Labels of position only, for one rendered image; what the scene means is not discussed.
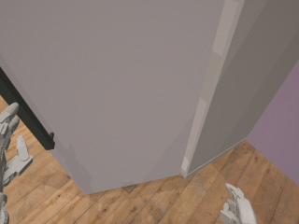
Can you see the robot right hand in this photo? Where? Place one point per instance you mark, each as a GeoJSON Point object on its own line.
{"type": "Point", "coordinates": [242, 211]}

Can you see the robot left hand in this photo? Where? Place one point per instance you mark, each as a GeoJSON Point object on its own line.
{"type": "Point", "coordinates": [8, 125]}

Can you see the robot left forearm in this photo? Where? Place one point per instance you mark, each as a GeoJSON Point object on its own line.
{"type": "Point", "coordinates": [4, 216]}

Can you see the fridge door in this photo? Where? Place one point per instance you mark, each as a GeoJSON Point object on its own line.
{"type": "Point", "coordinates": [118, 82]}

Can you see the handle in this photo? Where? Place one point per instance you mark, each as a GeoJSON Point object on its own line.
{"type": "Point", "coordinates": [10, 94]}

